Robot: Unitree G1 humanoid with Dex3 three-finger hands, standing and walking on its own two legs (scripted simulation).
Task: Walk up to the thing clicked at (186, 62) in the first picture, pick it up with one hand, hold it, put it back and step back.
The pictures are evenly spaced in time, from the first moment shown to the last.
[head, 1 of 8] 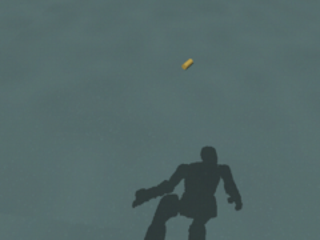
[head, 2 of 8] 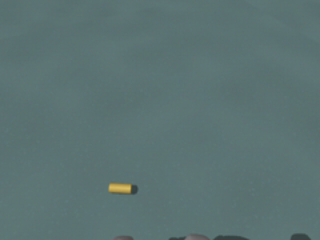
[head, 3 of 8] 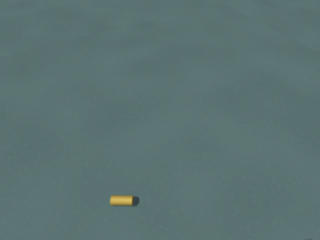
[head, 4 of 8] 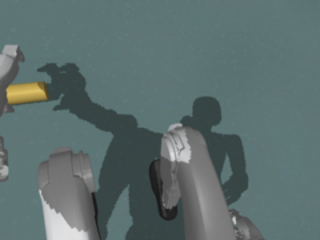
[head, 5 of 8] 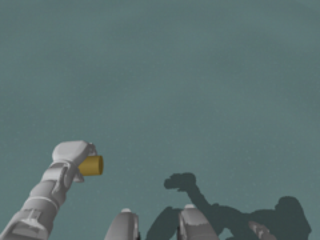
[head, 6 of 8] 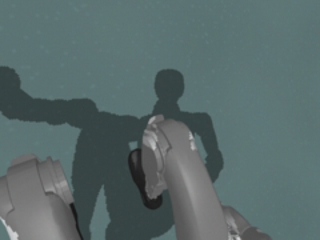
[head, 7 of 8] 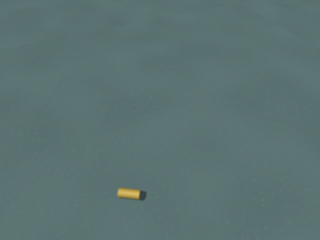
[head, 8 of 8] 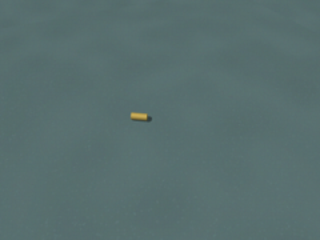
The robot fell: no
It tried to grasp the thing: yes
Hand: left
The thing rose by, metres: 0.67
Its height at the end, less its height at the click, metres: +0.00
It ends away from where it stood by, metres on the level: 0.00
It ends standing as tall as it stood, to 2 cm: yes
